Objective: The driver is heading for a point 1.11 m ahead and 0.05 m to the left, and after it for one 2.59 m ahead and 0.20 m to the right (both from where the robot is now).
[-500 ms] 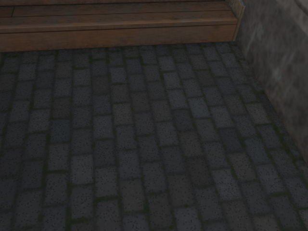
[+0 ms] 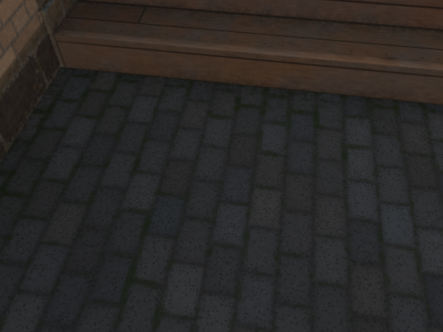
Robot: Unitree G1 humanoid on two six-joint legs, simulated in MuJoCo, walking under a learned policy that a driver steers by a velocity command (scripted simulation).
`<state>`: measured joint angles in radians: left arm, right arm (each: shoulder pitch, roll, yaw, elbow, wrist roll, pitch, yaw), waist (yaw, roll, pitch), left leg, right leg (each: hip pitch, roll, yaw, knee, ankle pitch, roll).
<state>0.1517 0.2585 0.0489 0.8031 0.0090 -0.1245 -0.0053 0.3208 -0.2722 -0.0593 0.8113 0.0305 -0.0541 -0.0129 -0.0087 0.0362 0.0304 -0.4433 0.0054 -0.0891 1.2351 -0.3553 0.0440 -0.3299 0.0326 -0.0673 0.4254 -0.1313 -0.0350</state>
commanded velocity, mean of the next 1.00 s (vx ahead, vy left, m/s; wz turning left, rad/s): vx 0.37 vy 0.00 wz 0.18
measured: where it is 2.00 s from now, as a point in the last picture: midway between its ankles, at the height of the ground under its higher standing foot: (183, 290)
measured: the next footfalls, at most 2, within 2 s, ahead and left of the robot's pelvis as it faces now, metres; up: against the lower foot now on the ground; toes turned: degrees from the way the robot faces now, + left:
left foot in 0.38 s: +0.34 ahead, +0.19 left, +0.00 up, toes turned +17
right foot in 0.88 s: +0.62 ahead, +0.08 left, +0.00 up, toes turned +9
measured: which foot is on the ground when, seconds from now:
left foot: up 0.00-0.36, down 0.38-0.88, up 0.90-1.00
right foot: down 0.00-0.40, up 0.42-0.86, down 0.88-1.00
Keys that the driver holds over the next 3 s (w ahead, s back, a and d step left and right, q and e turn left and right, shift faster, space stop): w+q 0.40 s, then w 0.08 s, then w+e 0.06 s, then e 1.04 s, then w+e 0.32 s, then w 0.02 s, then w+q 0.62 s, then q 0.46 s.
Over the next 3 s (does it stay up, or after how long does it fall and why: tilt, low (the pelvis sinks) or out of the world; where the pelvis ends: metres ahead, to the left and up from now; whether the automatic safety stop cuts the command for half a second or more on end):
stays up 1.02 -0.08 0.00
